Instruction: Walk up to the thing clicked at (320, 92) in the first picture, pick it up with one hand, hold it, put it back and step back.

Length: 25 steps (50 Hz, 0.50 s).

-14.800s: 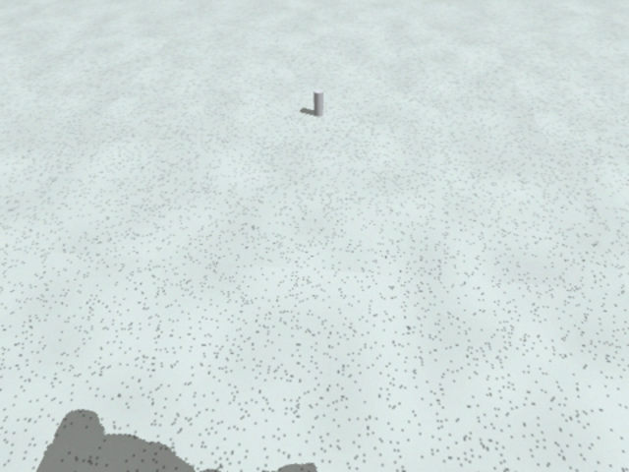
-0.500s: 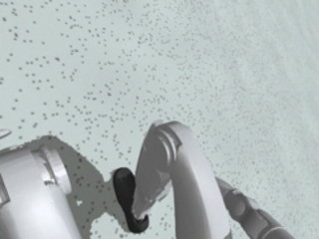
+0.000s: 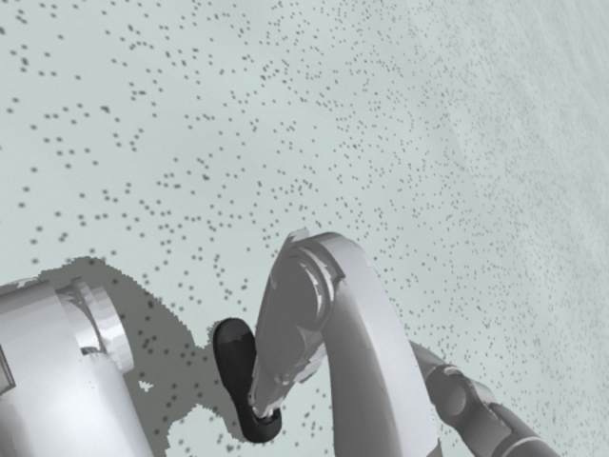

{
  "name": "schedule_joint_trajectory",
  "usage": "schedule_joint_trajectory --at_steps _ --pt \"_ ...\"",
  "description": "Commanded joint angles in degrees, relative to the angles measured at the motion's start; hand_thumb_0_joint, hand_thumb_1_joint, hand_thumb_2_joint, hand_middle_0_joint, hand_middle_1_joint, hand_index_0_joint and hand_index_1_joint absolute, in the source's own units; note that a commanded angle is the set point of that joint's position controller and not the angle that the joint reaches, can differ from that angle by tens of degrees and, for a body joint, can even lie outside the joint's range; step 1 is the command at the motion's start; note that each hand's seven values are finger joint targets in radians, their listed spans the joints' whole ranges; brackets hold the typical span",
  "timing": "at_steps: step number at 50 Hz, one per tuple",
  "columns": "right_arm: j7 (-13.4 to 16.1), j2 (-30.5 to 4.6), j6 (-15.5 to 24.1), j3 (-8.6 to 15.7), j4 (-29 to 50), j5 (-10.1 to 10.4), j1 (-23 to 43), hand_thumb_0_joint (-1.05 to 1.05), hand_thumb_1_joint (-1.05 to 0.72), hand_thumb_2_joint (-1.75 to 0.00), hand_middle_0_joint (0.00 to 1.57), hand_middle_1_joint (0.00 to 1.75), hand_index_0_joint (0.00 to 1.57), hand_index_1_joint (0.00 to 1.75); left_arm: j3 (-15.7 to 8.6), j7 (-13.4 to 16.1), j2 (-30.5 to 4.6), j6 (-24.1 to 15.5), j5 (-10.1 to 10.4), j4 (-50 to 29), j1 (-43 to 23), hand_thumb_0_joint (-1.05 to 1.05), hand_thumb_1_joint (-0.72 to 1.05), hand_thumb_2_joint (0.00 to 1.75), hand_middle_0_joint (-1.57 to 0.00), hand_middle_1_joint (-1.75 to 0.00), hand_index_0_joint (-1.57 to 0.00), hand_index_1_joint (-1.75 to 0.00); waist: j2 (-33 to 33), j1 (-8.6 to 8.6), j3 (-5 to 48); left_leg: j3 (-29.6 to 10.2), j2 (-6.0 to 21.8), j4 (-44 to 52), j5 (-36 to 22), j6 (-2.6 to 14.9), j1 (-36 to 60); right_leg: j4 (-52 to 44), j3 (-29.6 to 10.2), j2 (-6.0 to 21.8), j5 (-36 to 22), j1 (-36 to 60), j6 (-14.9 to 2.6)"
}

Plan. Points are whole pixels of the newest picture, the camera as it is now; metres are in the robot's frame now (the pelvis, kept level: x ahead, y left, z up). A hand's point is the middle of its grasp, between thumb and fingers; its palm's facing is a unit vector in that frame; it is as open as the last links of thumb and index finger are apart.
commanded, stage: settle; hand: left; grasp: from the side
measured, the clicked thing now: out of the picture +0.41 +0.29 -0.21
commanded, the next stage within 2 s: lift in 1.98 s
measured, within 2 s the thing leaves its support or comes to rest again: leaves its support in 0.34 s
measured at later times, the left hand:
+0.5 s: hand out of the picture +0.40 +0.29 -0.14, palm faces +0.26 -0.96 +0.01, open 8.0 cm
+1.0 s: hand out of the picture +0.39 +0.31 -0.03, palm faces +0.28 -0.96 -0.06, open 7.9 cm
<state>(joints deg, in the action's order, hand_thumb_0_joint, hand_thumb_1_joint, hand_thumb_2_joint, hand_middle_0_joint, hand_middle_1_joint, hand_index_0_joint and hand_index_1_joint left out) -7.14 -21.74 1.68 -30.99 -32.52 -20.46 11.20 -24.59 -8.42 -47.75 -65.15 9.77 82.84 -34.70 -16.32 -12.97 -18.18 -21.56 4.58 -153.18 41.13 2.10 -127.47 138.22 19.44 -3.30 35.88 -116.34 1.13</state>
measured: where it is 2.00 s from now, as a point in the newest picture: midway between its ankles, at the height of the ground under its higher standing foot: (184, 438)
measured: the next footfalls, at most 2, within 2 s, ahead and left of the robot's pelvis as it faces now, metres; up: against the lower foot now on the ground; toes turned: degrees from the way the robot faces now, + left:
none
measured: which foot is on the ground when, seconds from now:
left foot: down 0.00-1.00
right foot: down 0.00-1.00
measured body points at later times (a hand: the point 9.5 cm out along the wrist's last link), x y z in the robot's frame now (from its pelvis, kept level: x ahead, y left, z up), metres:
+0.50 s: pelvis +0.00 +0.00 +0.01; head +0.21 +0.19 +0.35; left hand +0.38 +0.34 -0.14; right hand +0.20 -0.23 -0.03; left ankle +0.08 +0.12 -0.25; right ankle +0.14 -0.11 -0.25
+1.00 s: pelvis +0.01 -0.01 +0.04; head +0.20 +0.12 +0.42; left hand +0.37 +0.36 -0.02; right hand +0.21 -0.24 -0.05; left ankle +0.08 +0.12 -0.25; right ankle +0.14 -0.11 -0.25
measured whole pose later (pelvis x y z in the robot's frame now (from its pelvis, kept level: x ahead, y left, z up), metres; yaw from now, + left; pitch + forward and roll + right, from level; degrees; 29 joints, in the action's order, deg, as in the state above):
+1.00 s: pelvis +0.01 -0.01 +0.04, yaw +6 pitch +25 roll -11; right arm -5.9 -17.9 -2.0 -11.9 -34.7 -8.1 -0.5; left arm -19.9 -10.0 -31.5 -40.1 9.1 48.7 -28.2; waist -4.1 -7.6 -0.9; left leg -11.0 4.3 -142.6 39.5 1.8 -129.9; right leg 135.1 12.1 -0.1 38.6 -122.2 -1.3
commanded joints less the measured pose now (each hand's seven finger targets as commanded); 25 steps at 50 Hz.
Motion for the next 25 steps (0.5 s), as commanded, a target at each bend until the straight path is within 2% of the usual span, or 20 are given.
schedule_joint_trajectory --at_steps 1,2,3,6,9,12,15,16,19,21,23,24,25 --pt "1.27 -20.29 -0.72 6.84 0.39 -0.25 -1.40 0.00 -0.88 -0.90 0.20 0.30 0.20 0.30 0.75 -0.07 -6.25 -3.33 -0.01 -6.94 -11.73 0.00 0.51 1.12 -1.09 -1.11 -1.08 -1.12 29.79 -7.67 30.33 3.21 1.70 18.89 -6.29 -3.12 21.93 -10.40 1.65 -3.24 -9.98 13.14 -1.63" --pt "1.24 -20.37 -0.70 6.91 0.43 -0.08 -1.21 0.00 -0.88 -0.90 0.20 0.30 0.20 0.30 0.12 0.00 -6.85 -3.41 0.32 -7.34 -11.97 0.00 0.52 1.15 -1.12 -1.14 -1.11 -1.15 29.63 -7.35 30.34 3.36 1.63 18.82 -5.84 -3.01 21.84 -10.63 1.64 -3.25 -9.50 13.06 -1.62" --pt "1.24 -20.46 -0.79 6.92 0.41 -0.21 -1.67 0.00 -0.90 -0.90 0.20 0.30 0.20 0.30 0.36 0.02 -6.05 -3.21 0.32 -6.85 -11.66 0.00 0.50 1.20 -1.14 -1.19 -1.12 -1.22 29.59 -7.60 31.15 2.97 1.88 18.95 -7.07 -3.25 23.20 -10.41 1.81 -3.29 -10.42 13.21 -1.60" --pt "1.40 -20.93 -0.95 6.94 0.14 -0.15 -1.86 0.00 -0.90 -0.90 0.20 0.30 0.20 0.30 0.31 -0.57 -6.82 -3.12 0.51 -8.10 -11.65 0.00 0.56 1.27 -1.23 -1.28 -1.21 -1.30 31.64 -7.57 31.92 2.22 2.02 19.52 -8.62 -3.67 25.02 -9.79 2.29 -3.19 -11.31 13.02 -1.62" --pt "1.46 -20.47 -1.21 7.28 0.30 0.04 -1.71 0.00 -0.90 -0.90 0.20 0.30 0.20 0.30 1.15 -1.26 -6.45 -2.54 0.11 -10.55 -11.34 0.00 0.57 1.32 -1.26 -1.34 -1.25 -1.36 32.78 -6.78 32.66 2.77 1.95 19.72 -9.60 -3.80 25.38 -9.69 1.97 -3.08 -11.83 13.16 -1.80" --pt "1.49 -20.43 -1.43 7.80 0.34 0.23 -2.30 0.00 -0.90 -0.90 0.20 0.30 0.20 0.30 0.44 -1.59 -7.37 -1.84 0.30 -14.28 -11.92 0.00 0.52 1.34 -1.31 -1.38 -1.29 -1.40 35.37 -6.15 34.33 2.93 2.10 20.35 -10.89 -4.14 27.32 -9.40 1.62 -3.00 -12.55 13.41 -1.92" --pt "1.56 -20.20 -1.74 8.62 0.66 0.53 -2.92 0.00 -0.90 -0.90 0.20 0.30 0.20 0.30 -2.00 -1.19 -9.20 -0.96 1.07 -19.83 -12.07 0.00 0.49 1.35 -1.33 -1.41 -1.32 -1.43 37.43 -4.79 37.21 3.87 1.89 20.32 -11.89 -4.10 27.89 -9.66 0.98 -2.97 -13.05 14.59 -2.12" --pt "1.57 -19.81 -1.83 8.92 0.52 0.77 -3.35 0.00 -0.91 -0.90 0.20 0.30 0.20 0.30 -2.72 -0.74 -10.06 -0.48 0.99 -21.34 -11.46 0.00 0.46 1.35 -1.32 -1.40 -1.31 -1.43 37.81 -3.97 37.71 4.55 1.77 20.34 -11.49 -3.94 27.27 -9.88 0.40 -2.92 -12.85 14.97 -2.28" --pt "1.69 -19.44 -2.11 10.21 0.66 1.19 -4.05 0.00 -0.91 -0.90 0.20 0.30 0.20 0.30 -3.37 0.23 -10.00 1.03 0.56 -25.63 -10.97 0.00 0.40 1.37 -1.35 -1.43 -1.34 -1.46 38.99 -3.55 39.02 5.20 1.85 21.12 -11.21 -3.95 27.70 -10.16 -0.31 -2.84 -12.62 14.48 -2.53" --pt "1.61 -19.35 -2.17 11.19 0.80 1.54 -4.74 0.00 -0.91 -0.90 0.20 0.30 0.20 0.30 -2.30 0.44 -8.48 2.19 0.54 -27.55 -11.22 0.00 0.36 1.37 -1.37 -1.46 -1.36 -1.49 39.61 -4.11 39.70 5.28 1.83 21.96 -9.88 -3.94 27.61 -10.32 -0.41 -2.70 -12.05 14.13 -2.59" --pt "1.67 -18.63 -2.26 12.30 0.90 2.28 -4.96 0.00 -0.91 -0.90 0.20 0.30 0.20 0.30 -1.70 0.47 -7.74 3.61 0.19 -29.81 -10.41 0.00 0.32 1.36 -1.36 -1.44 -1.34 -1.47 39.24 -3.06 40.72 6.06 1.64 22.23 -9.25 -3.69 27.05 -10.79 -1.16 -2.63 -11.60 13.41 -2.74" --pt "1.69 -18.67 -2.28 12.86 0.72 2.59 -5.59 0.00 -0.91 -0.90 0.20 0.30 0.20 0.30 -0.74 0.29 -6.86 4.37 -0.06 -30.58 -11.50 0.00 0.35 1.36 -1.37 -1.45 -1.35 -1.47 39.51 -3.55 40.48 5.94 1.64 22.77 -8.95 -3.72 26.96 -10.73 -1.11 -2.47 -11.35 12.42 -2.74" --pt "1.71 -18.26 -2.38 13.53 0.94 2.85 -5.91 0.00 -0.91 -0.90 0.20 0.30 0.20 0.30 -0.28 0.16 -5.92 5.29 -0.21 -32.10 -10.72 0.00 0.35 1.36 -1.36 -1.44 -1.35 -1.47 38.72 -3.18 41.26 6.16 1.61 23.07 -8.42 -3.57 27.07 -11.20 -1.28 -2.49 -10.97 11.96 -2.79"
